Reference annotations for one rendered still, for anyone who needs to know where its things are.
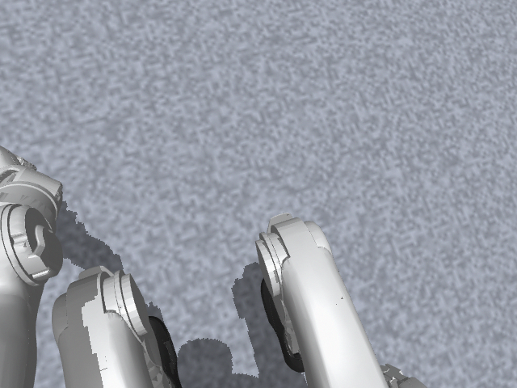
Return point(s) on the right robot hand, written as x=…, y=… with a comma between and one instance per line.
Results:
x=395, y=378

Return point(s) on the left robot foot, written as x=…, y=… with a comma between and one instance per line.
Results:
x=166, y=349

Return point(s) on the right robot foot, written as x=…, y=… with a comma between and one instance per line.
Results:
x=294, y=361

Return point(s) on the left robot hand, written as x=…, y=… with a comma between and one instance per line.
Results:
x=7, y=158

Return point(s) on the left robot arm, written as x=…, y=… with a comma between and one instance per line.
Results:
x=30, y=254

